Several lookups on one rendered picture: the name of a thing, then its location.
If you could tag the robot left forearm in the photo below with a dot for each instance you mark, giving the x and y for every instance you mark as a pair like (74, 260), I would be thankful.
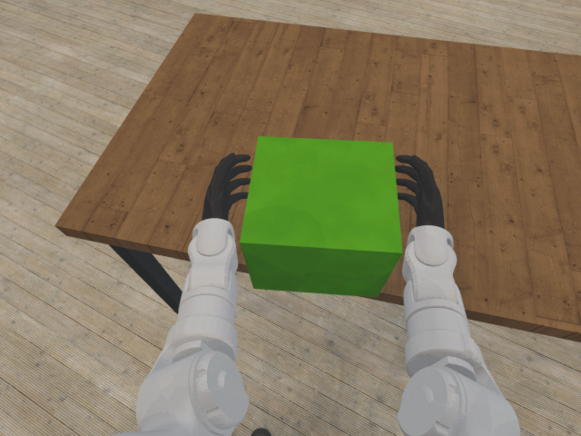
(208, 304)

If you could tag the robot right forearm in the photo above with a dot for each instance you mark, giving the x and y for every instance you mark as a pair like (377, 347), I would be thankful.
(435, 316)

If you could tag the robot right upper arm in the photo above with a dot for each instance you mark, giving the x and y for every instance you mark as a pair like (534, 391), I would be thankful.
(438, 401)

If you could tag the right robot hand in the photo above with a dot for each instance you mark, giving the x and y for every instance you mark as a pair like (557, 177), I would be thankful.
(427, 202)

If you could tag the table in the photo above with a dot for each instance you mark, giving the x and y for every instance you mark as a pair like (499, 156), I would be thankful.
(499, 127)

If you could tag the carton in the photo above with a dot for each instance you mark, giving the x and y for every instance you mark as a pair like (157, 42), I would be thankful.
(322, 216)

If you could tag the robot left upper arm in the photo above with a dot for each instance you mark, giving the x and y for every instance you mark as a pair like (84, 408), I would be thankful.
(200, 395)

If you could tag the left robot hand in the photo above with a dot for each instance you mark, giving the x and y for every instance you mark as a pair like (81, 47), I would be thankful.
(218, 200)

